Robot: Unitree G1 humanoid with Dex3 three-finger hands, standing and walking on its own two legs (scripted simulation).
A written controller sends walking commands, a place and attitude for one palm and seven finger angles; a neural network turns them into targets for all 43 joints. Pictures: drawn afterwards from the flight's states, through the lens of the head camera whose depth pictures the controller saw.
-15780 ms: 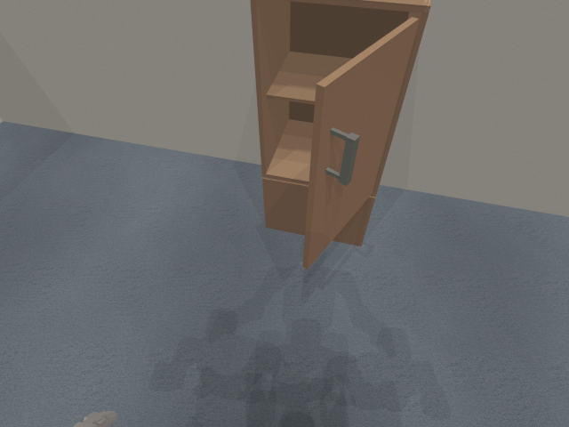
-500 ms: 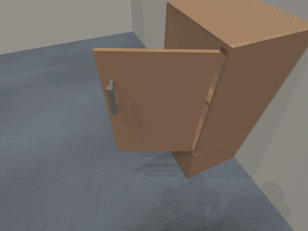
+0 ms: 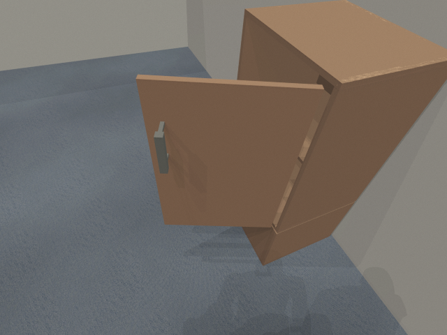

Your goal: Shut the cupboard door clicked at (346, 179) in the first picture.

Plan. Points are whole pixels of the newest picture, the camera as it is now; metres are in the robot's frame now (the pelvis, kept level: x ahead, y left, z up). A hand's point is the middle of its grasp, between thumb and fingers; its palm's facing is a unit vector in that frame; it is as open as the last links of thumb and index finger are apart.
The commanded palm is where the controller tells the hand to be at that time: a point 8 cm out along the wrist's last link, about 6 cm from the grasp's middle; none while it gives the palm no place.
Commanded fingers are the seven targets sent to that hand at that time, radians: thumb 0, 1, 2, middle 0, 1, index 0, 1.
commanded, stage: shuffle to correct the standing spot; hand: left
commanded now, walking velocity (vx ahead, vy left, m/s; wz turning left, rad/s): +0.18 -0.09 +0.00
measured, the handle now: (163, 148) +0.52 +0.18 +0.00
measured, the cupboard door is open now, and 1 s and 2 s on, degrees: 66 66 66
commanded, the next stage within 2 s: come to a stop and stand still in 0.22 s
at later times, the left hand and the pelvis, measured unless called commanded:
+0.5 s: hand out of the picture +0.03 +0.14 -0.18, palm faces +0.04 -0.99 -0.14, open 7.4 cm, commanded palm none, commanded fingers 0.00 0.90 0.90 -0.20 -0.30 -0.20 -0.30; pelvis +0.07 -0.01 +0.00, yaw +1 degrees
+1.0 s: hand out of the picture +0.13 +0.15 -0.17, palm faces +0.04 -0.97 -0.22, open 7.3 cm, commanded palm none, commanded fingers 0.00 0.90 0.90 -0.20 -0.30 -0.20 -0.30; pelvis +0.07 -0.03 +0.00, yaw +1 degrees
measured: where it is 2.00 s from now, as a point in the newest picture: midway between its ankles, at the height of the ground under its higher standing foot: outside the picture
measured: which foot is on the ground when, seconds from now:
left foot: down 0.00-1.00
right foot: down 0.00-0.34, up 0.36-0.60, down 0.62-1.00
